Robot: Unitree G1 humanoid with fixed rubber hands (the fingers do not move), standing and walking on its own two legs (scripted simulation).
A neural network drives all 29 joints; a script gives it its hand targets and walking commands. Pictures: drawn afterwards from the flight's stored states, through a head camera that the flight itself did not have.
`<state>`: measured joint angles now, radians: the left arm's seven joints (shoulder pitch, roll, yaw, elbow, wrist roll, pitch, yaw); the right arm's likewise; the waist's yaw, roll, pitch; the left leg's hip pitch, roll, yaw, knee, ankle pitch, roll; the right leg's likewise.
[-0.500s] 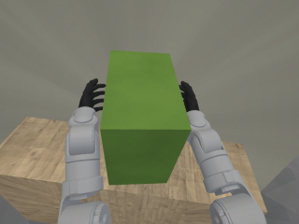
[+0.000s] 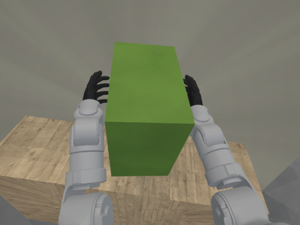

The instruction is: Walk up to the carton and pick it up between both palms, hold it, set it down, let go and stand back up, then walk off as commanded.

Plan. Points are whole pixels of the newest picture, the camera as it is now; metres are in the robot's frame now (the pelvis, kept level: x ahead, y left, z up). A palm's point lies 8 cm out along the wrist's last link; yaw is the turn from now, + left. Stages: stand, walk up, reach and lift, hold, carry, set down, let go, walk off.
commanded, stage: hold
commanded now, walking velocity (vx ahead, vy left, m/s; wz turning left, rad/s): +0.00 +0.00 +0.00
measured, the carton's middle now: (142, 111) +0.39 +0.02 +0.13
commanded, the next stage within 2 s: set down in 1.52 s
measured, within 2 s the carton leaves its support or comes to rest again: neither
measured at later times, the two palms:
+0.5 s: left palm (85, 103) +0.33 +0.15 +0.21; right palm (195, 107) +0.34 -0.11 +0.19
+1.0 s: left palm (88, 95) +0.35 +0.15 +0.21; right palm (194, 97) +0.36 -0.11 +0.20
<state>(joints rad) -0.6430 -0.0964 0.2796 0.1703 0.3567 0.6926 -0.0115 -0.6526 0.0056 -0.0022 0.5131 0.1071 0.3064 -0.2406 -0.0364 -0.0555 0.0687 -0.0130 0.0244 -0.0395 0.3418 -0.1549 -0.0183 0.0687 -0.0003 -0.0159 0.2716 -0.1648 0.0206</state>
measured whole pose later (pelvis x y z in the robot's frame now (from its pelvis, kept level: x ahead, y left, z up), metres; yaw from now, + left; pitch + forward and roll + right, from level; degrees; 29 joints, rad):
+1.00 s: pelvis +0.00 +0.00 +0.00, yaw +0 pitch -10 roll -1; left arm -0.62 -0.10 0.27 0.06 0.33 0.70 -0.02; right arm -0.63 0.00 0.02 0.40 0.11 0.32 -0.27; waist -0.04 -0.06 0.05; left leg -0.01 0.02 -0.04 0.34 -0.16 -0.02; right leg 0.07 0.00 -0.02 0.27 -0.17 0.02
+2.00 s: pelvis +0.01 +0.00 +0.00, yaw +0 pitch -10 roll -1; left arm -0.58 -0.10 0.27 0.19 0.44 0.59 -0.08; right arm -0.61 0.07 -0.10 0.59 0.08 0.14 -0.19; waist -0.04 -0.06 0.04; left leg 0.00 0.02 -0.04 0.34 -0.17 -0.02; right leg 0.09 0.00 -0.02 0.25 -0.17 0.02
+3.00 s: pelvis +0.01 -0.01 +0.00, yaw +0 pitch -5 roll -1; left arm -0.55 -0.13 0.31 0.53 0.41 0.29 -0.01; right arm -0.56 0.08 -0.21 0.84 -0.02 -0.13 -0.15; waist -0.04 -0.05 0.12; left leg -0.08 0.04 -0.04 0.33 -0.16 -0.03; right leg 0.01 0.01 -0.03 0.25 -0.16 0.01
